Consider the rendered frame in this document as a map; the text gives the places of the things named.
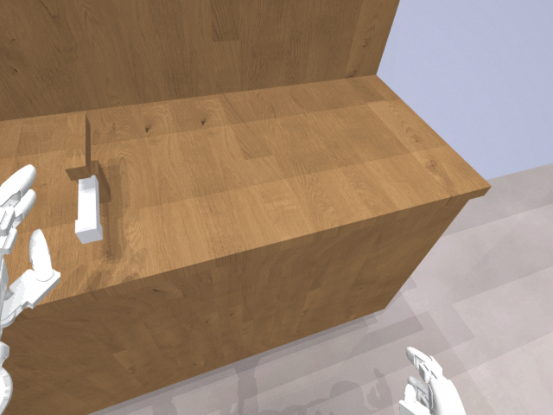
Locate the robot left hand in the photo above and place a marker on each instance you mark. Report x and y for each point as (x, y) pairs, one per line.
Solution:
(16, 201)

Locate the robot right hand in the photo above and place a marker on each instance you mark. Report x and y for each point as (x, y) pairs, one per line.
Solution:
(440, 398)

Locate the tap lever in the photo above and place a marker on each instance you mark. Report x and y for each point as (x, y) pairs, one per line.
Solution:
(87, 226)

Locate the counter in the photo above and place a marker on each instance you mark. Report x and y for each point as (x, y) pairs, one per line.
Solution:
(258, 183)

